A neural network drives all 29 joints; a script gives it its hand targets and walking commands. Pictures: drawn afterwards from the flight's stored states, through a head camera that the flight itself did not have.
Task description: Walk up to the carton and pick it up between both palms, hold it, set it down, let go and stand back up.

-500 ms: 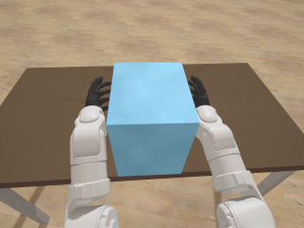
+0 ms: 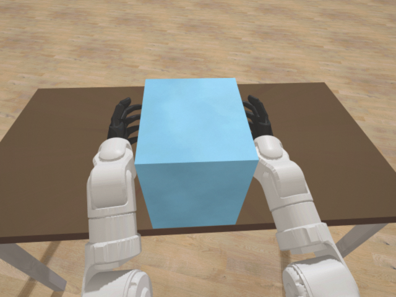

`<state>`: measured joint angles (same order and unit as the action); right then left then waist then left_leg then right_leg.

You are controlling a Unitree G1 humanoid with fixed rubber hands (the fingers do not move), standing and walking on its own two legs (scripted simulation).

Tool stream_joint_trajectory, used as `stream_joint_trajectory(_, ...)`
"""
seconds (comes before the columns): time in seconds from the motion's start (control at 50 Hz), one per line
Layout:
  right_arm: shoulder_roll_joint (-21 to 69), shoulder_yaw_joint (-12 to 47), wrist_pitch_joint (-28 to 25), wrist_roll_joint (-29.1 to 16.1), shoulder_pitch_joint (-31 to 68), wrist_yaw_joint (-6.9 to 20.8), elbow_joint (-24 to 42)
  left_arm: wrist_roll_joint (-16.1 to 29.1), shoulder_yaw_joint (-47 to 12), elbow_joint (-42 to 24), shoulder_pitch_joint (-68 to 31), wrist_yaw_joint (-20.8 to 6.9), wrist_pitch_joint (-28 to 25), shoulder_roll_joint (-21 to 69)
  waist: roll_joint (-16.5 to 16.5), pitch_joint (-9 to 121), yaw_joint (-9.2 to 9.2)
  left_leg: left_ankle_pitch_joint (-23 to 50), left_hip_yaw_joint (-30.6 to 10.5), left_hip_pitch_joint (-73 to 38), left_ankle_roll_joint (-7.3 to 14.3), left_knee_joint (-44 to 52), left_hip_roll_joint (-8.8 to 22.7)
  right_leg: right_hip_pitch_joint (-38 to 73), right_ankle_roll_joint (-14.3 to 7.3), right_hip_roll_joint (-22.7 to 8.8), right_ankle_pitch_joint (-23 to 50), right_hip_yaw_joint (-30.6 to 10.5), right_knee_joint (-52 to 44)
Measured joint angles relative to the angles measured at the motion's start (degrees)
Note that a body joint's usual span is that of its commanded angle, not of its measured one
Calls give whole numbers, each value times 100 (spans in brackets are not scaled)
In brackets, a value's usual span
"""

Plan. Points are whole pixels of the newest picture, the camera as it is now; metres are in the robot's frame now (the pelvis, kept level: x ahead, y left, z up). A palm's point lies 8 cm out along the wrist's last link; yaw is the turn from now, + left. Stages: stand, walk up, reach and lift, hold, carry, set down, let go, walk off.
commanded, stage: hold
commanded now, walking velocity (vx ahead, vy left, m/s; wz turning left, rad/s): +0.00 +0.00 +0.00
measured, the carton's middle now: (192, 155) +0.35 +0.01 +0.12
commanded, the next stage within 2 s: none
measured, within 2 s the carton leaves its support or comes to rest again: neither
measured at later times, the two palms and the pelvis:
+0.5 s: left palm (116, 145) +0.34 +0.15 +0.16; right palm (256, 138) +0.36 -0.11 +0.15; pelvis +0.00 +0.00 +0.00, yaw +0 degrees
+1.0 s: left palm (117, 140) +0.36 +0.15 +0.16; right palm (253, 133) +0.38 -0.11 +0.15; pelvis +0.01 +0.01 +0.00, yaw +0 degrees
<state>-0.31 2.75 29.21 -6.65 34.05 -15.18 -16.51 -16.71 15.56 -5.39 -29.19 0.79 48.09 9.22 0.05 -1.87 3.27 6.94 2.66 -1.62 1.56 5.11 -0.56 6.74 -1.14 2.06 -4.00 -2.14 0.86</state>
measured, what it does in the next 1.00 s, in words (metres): stands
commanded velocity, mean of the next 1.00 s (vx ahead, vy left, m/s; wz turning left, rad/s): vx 0.00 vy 0.00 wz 0.00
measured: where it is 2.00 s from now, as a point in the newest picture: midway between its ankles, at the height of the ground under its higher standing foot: outside the picture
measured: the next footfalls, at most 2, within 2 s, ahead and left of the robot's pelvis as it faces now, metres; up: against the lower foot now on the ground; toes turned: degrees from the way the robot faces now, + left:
none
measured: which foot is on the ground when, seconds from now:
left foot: down 0.00-1.00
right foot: down 0.00-1.00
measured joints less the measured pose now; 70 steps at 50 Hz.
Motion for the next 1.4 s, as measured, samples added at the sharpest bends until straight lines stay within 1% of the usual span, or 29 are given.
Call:
stream_joint_trajectory(0.12,107,-374,-32,241,321,164,-509,-142,183,680,-404,-65,-167,-22,27,13,-16,-17,27,-33,9,-7,-4,14,4,-6,-17,-28,27)
stream_joint_trajectory(0.18,129,-392,-73,263,342,180,-608,-145,260,737,-433,-79,-182,-1,48,-8,-7,-28,64,-13,20,-4,-7,-18,12,-12,-11,-64,24)
stream_joint_trajectory(0.26,81,-251,-169,182,194,158,-455,-106,168,484,-264,-27,-192,32,98,80,20,-42,74,82,21,2,-23,-97,21,-30,-8,-75,-17)
stream_joint_trajectory(0.36,-127,213,-35,-141,-113,23,128,23,-146,-294,305,125,-25,44,73,118,13,-88,79,-26,5,7,-44,88,49,-58,58,-84,-193)
stream_joint_trajectory(0.42,-93,246,68,-155,-120,12,133,-2,-148,-401,365,117,134,28,87,23,0,-96,45,-174,-9,2,-57,265,22,-66,22,-49,-217)
stream_joint_trajectory(0.48,28,105,93,-88,-24,39,-54,-13,-64,-251,211,68,242,-32,61,-112,-7,-64,4,-234,-19,-2,-30,315,5,-35,31,-8,-174)
stream_joint_trajectory(0.52,102,-31,53,4,60,66,-172,-24,18,-89,48,34,219,-46,21,-170,-3,-19,-20,-183,-16,-4,-10,240,-2,-11,36,17,-108)
stream_joint_trajectory(0.6,152,-281,-68,240,213,155,-435,-50,168,416,-308,9,6,-27,-38,-119,-46,48,-21,-8,10,-7,21,5,-5,22,39,21,16)
stream_joint_trajectory(0.68,109,-436,-157,365,379,199,-683,-86,295,933,-563,-6,-298,3,-9,113,-121,19,50,182,37,-45,28,-243,-1,26,5,-49,126)
stream_joint_trajectory(0.76,69,-423,-223,387,503,236,-893,-125,326,1100,-590,-10,-435,-12,72,286,-89,-8,94,185,20,0,5,-276,9,-1,-40,-96,124)
stream_joint_trajectory(0.8,48,-362,-204,288,493,212,-860,-116,278,992,-513,-8,-388,-30,111,302,-58,-46,100,151,25,-2,-16,-204,18,-24,-35,-104,45)
stream_joint_trajectory(0.92,20,-102,-84,25,297,125,-527,-105,88,388,-101,-7,-150,-46,165,149,-10,-123,89,-42,19,1,-74,91,41,-87,-8,-95,-161)
stream_joint_trajectory(1.0,31,12,-47,-100,133,77,-309,-45,-36,-2,95,46,73,-73,114,19,40,-99,23,-33,19,3,-93,139,44,-101,27,-28,-234)
stream_joint_trajectory(1.06,-16,133,-14,-136,-43,42,11,24,-127,-339,233,125,180,-35,52,-68,50,-59,-26,-19,23,6,-95,154,50,-98,63,23,-267)
stream_joint_trajectory(1.12,-47,171,48,-106,-113,30,197,38,-170,-468,272,155,216,-5,10,-130,70,-24,-81,-44,16,4,-84,191,43,-80,74,78,-257)
stream_joint_trajectory(1.18,-4,56,71,-16,-28,63,109,11,-97,-300,126,128,190,7,-22,-110,60,6,-79,-39,9,-1,-46,145,26,-43,71,75,-177)
stream_joint_trajectory(1.3,123,-440,-8,368,340,243,-549,-151,256,765,-512,-17,-120,31,0,34,-21,33,-9,29,45,-8,25,-40,-2,26,44,4,16)
stream_joint_trajectory(1.34,112,-492,-53,413,430,258,-714,-191,371,998,-622,-55,-250,54,39,80,-56,28,42,41,51,-8,43,-81,-11,40,48,-48,38)
stream_joint_trajectory(1.4,101,-510,-146,373,551,257,-915,-232,454,1123,-673,-81,-358,55,82,147,-94,16,125,82,26,-8,61,-177,-16,51,30,-131,99)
